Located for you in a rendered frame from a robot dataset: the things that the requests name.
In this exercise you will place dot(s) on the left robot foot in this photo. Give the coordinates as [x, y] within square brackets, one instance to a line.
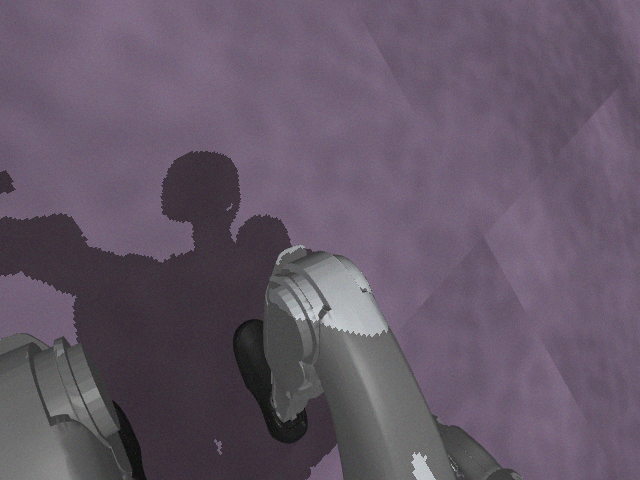
[130, 444]

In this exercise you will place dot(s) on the right robot hand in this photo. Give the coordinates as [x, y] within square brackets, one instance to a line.
[467, 456]

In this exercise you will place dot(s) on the right robot foot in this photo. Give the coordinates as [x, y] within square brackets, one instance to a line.
[249, 353]

